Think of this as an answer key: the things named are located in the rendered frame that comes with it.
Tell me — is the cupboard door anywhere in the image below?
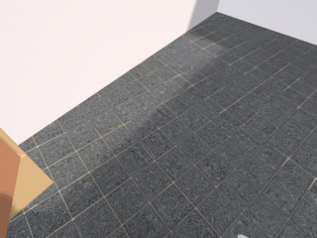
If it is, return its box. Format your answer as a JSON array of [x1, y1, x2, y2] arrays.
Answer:
[[0, 138, 21, 238]]

